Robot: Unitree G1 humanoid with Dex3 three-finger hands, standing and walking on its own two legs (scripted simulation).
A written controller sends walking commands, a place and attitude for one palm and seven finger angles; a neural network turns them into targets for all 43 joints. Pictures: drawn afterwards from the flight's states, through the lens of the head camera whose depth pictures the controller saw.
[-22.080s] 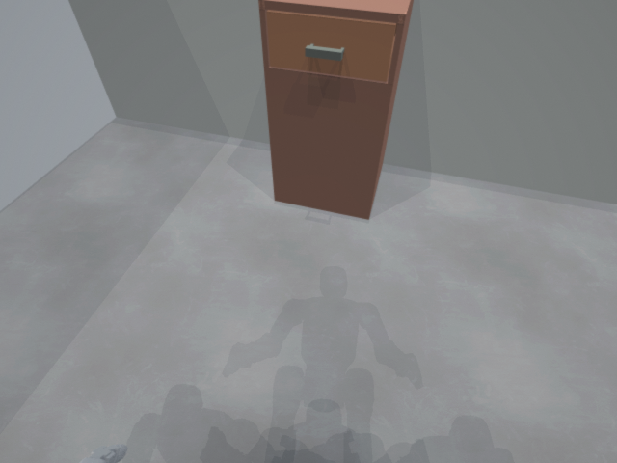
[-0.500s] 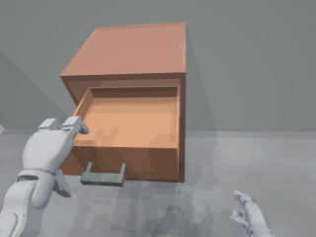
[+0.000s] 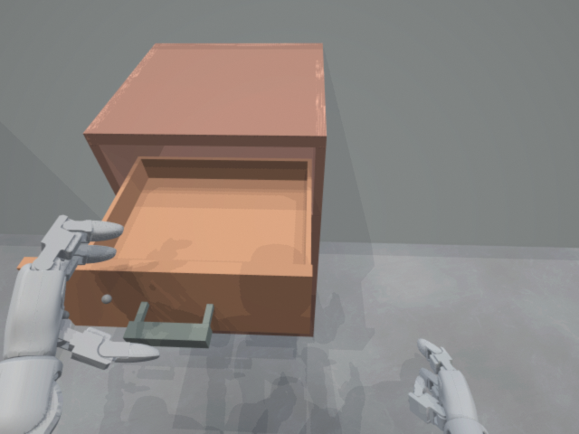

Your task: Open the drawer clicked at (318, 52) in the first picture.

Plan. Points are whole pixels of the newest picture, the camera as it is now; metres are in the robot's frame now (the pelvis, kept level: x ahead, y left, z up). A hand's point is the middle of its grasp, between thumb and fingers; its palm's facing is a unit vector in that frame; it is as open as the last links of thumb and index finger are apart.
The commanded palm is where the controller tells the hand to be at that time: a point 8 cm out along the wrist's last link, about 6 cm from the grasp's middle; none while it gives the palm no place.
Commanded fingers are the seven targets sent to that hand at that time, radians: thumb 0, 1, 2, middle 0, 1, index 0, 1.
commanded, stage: draw the hand back to the body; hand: left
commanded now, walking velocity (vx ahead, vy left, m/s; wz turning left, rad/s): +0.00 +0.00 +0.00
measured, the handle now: (172, 321) +0.26 +0.22 -0.02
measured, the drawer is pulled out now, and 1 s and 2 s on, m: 0.29 0.29 0.29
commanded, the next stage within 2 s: step back with the hand held close in 0.82 s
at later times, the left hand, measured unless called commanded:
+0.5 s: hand (88, 298) +0.20 +0.24 +0.16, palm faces +0.40 -0.81 -0.42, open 9.7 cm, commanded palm +0.14 +0.28 +0.18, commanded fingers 0.00 0.73 0.82 -0.21 -0.41 -0.21 -0.41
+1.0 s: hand (74, 318) +0.18 +0.24 +0.16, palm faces +0.41 -0.81 -0.42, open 7.5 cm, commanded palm +0.12 +0.28 +0.18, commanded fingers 0.00 0.90 0.90 -0.20 -0.30 -0.20 -0.30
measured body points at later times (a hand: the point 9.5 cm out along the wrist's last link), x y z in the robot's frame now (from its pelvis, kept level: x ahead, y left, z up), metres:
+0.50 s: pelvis +0.01 +0.00 +0.00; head +0.00 -0.02 +0.45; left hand +0.17 +0.28 +0.18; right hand +0.21 -0.22 -0.08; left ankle -0.03 +0.13 -0.74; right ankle +0.00 -0.12 -0.74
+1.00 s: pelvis -0.01 +0.00 +0.00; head -0.01 -0.02 +0.45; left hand +0.15 +0.28 +0.18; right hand +0.19 -0.21 -0.08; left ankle -0.03 +0.13 -0.74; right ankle +0.00 -0.12 -0.74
